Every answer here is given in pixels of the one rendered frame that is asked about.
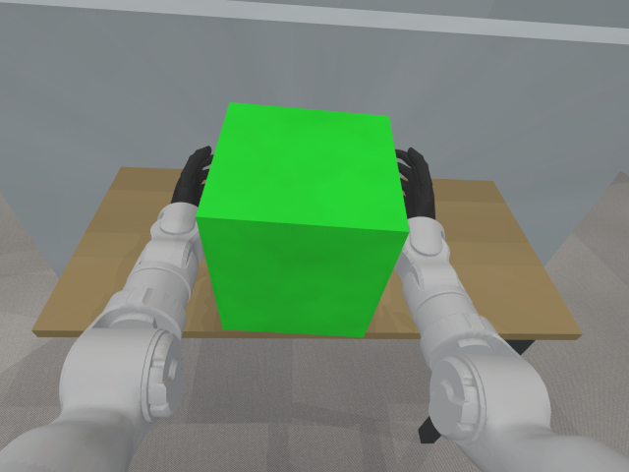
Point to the left robot hand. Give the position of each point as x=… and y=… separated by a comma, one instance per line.
x=189, y=187

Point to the right robot forearm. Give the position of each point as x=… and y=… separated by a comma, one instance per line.
x=440, y=307

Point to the table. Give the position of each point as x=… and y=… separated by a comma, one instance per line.
x=493, y=258

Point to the right robot hand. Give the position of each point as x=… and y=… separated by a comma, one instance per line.
x=419, y=199

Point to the left robot forearm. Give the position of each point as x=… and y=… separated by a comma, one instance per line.
x=161, y=282

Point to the carton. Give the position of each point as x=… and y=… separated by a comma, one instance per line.
x=302, y=219

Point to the right robot upper arm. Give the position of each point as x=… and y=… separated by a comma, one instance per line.
x=496, y=409

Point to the left robot upper arm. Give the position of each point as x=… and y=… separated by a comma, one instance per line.
x=117, y=382

